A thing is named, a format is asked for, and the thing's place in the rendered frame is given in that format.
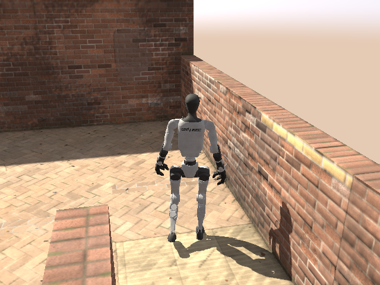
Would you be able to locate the robot left hand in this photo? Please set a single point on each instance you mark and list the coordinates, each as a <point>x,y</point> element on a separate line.
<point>162,167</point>

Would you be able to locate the right robot shin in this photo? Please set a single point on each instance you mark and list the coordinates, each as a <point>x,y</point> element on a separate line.
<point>201,213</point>

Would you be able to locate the robot right forearm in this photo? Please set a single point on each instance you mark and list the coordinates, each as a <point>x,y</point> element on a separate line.
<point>218,160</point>

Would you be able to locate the left robot upper arm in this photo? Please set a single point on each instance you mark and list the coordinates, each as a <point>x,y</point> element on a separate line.
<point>173,124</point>

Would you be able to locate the robot left forearm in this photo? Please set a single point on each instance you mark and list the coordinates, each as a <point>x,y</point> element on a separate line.
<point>162,156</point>

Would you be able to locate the right robot upper arm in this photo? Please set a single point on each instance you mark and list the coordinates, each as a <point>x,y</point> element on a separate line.
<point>209,125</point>

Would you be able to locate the humanoid robot torso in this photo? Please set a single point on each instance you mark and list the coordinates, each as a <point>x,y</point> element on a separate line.
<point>190,144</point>

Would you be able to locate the robot right hand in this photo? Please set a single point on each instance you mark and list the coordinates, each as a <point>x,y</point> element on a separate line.
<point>222,176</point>

